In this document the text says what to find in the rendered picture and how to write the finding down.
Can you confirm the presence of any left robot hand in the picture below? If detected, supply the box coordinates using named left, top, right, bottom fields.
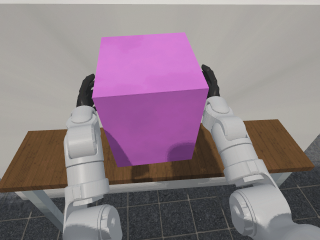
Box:
left=76, top=74, right=97, bottom=111

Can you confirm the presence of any left robot forearm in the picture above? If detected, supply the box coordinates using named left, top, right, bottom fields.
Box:
left=62, top=105, right=110, bottom=240

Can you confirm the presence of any right robot hand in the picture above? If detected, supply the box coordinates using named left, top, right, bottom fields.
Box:
left=201, top=64, right=220, bottom=99

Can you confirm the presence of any table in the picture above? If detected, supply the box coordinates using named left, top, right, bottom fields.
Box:
left=0, top=119, right=315, bottom=233

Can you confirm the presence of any robot left upper arm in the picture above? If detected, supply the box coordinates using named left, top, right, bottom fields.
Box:
left=63, top=204, right=123, bottom=240

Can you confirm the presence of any right robot forearm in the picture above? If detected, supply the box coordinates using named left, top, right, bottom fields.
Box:
left=202, top=96, right=292, bottom=219

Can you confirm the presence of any robot right upper arm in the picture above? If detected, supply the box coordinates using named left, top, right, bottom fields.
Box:
left=229, top=184, right=320, bottom=240

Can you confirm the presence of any carton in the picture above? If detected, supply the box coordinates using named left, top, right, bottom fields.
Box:
left=92, top=32, right=209, bottom=168

